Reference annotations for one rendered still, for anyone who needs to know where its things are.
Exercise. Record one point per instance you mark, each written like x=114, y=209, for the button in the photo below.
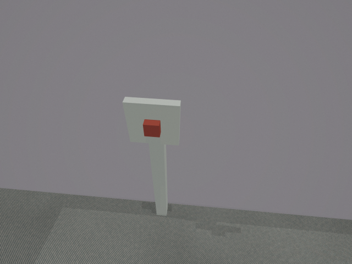
x=152, y=128

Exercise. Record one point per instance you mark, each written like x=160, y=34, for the panel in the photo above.
x=168, y=112

